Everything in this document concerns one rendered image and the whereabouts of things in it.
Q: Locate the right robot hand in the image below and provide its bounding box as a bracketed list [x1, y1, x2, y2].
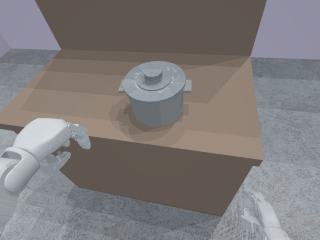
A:
[241, 188, 281, 236]

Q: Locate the lid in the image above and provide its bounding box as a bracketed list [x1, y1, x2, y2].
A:
[123, 61, 186, 104]

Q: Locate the pot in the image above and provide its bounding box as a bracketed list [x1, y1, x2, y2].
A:
[118, 79, 192, 127]

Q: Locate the left robot hand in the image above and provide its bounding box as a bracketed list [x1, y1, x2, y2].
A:
[13, 118, 91, 175]

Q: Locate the knob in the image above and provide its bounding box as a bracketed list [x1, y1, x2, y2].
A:
[143, 65, 163, 82]

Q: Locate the left robot forearm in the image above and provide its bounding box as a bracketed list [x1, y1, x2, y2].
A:
[0, 147, 40, 236]

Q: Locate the right robot forearm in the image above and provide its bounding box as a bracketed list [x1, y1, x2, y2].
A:
[262, 225, 290, 240]

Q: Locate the table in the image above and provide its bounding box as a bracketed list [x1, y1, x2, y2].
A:
[0, 0, 267, 217]

